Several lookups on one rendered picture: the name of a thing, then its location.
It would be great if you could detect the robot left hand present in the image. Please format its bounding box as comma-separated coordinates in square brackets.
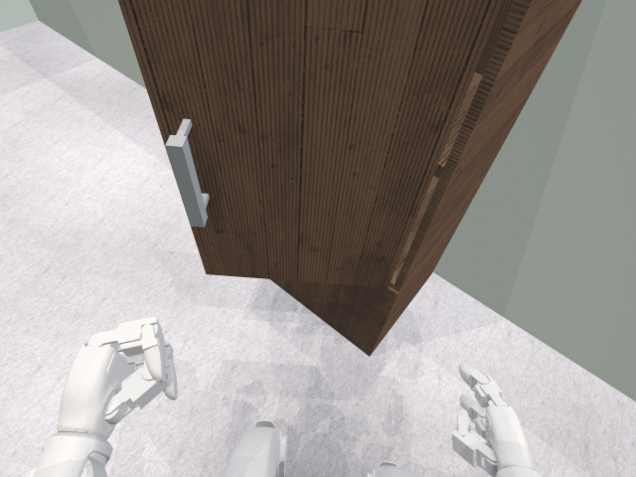
[57, 317, 178, 440]

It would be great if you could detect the left robot shin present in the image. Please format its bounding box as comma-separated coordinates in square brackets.
[255, 420, 275, 428]

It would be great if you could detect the cupboard door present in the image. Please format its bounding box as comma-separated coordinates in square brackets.
[118, 0, 504, 288]

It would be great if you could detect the robot right hand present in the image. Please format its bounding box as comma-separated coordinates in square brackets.
[452, 364, 534, 477]

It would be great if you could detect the handle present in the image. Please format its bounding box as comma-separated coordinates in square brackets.
[165, 119, 210, 228]

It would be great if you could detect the robot left thigh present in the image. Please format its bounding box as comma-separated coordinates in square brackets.
[220, 426, 287, 477]

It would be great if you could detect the robot left forearm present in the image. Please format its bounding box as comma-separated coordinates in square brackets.
[26, 432, 113, 477]

